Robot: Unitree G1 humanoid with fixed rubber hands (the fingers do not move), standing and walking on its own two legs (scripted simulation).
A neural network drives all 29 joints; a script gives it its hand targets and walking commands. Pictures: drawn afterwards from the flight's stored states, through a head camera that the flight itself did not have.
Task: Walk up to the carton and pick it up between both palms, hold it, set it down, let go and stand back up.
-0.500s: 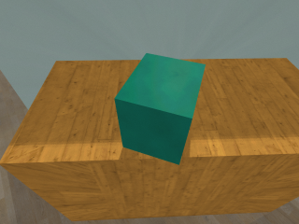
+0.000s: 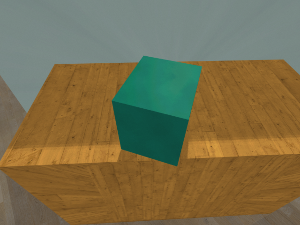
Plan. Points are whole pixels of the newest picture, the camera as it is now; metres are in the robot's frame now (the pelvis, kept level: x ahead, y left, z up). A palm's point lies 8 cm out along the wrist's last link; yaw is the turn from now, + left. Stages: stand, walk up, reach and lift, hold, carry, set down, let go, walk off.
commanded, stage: stand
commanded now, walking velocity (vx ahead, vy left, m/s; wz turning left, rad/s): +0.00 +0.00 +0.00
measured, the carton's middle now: (159, 109) +0.44 -0.01 +0.07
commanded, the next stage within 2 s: walk up in 1.42 s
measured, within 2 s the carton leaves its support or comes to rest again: neither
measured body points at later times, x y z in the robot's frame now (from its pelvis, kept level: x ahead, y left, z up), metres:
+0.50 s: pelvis +0.00 +0.00 +0.00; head +0.01 +0.00 +0.45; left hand +0.08 +0.24 -0.12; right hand +0.07 -0.25 -0.13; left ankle +0.01 +0.12 -0.73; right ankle +0.01 -0.12 -0.73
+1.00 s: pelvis +0.00 +0.00 +0.01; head +0.00 +0.00 +0.46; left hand +0.06 +0.25 -0.13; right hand +0.05 -0.25 -0.13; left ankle +0.01 +0.12 -0.73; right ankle +0.01 -0.12 -0.73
